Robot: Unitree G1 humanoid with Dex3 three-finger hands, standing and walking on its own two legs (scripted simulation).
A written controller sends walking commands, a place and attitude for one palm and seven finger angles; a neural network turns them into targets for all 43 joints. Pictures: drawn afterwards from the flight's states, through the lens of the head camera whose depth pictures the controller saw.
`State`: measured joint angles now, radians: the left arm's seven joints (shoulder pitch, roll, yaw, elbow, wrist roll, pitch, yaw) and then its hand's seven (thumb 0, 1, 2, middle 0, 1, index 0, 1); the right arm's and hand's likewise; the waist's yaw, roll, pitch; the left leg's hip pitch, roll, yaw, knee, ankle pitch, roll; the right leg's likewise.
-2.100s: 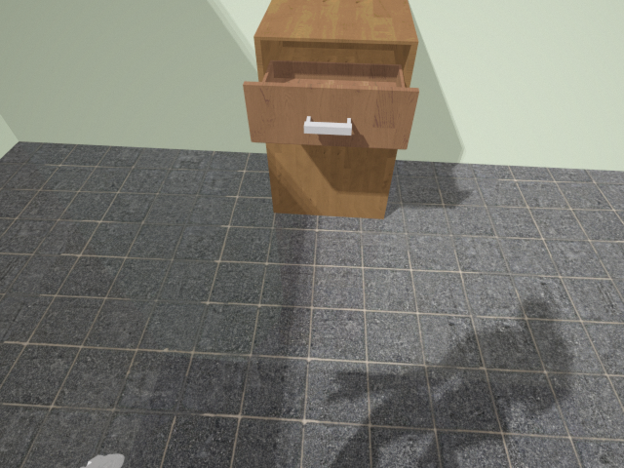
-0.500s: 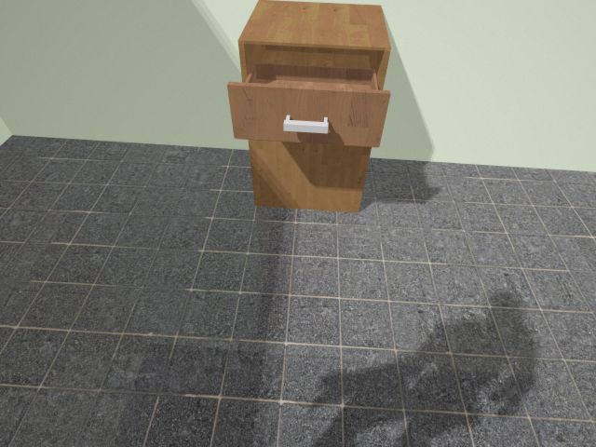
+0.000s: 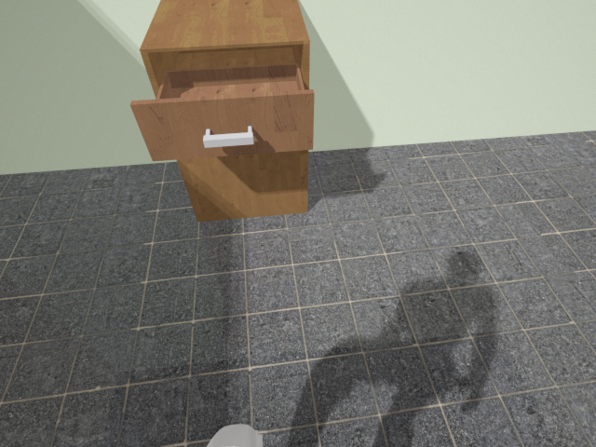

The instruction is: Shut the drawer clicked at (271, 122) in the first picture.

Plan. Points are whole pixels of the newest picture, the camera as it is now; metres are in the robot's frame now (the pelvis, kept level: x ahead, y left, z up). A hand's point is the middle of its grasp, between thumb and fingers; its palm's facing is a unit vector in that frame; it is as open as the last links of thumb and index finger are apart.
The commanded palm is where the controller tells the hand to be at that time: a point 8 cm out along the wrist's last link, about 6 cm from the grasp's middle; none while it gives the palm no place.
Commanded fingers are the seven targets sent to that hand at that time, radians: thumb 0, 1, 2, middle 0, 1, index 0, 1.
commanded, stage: walk to a spot facing it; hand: left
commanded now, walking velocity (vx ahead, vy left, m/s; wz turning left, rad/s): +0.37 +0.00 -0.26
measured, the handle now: (228, 135) +0.85 +0.25 -0.09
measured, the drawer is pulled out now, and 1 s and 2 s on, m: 0.29 0.29 0.29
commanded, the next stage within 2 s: turn to face it in 0.74 s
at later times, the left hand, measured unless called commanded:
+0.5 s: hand (166, 375) +0.26 +0.26 -0.18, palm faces -0.12 -0.98 -0.17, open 7.4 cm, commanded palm none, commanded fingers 0.00 0.90 0.90 -0.20 -0.30 -0.20 -0.30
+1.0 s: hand (265, 258) +0.50 +0.12 -0.16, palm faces -0.47 -0.86 -0.22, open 7.4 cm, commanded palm none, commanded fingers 0.00 0.90 0.90 -0.20 -0.30 -0.20 -0.30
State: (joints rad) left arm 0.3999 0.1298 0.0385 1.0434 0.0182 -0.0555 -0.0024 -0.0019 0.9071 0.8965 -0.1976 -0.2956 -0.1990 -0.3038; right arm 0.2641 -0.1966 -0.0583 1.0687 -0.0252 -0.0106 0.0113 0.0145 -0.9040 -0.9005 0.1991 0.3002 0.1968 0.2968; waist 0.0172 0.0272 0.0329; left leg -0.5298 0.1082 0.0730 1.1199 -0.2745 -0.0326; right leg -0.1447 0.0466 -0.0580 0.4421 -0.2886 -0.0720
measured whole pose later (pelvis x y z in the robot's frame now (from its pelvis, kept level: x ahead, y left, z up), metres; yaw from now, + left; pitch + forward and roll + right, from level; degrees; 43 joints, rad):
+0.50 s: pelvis +0.20 +0.08 +0.00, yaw -15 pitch -1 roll +0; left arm 0.30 0.21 0.10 1.00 0.03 0.01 -0.03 0.00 0.91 0.90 -0.19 -0.29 -0.19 -0.30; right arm 0.22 -0.14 -0.06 0.98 -0.01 -0.09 -0.03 -0.01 -0.94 -0.90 0.20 0.30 0.20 0.30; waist 0.05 -0.06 0.04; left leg -0.23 0.05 0.24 0.49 -0.24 0.06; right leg -0.57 -0.07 -0.04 1.22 -0.25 -0.02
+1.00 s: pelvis +0.30 +0.03 -0.01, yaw -26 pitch -1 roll -1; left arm 0.09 0.16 0.04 0.91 0.01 0.02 0.02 0.00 0.91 0.90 -0.20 -0.30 -0.20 -0.30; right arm 0.31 -0.17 -0.04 1.01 -0.02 0.03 -0.02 0.01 -0.91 -0.90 0.20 0.30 0.20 0.30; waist -0.07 0.04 0.08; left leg -0.45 0.11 0.06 1.17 -0.42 -0.03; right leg -0.33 0.02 -0.12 0.56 -0.21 -0.07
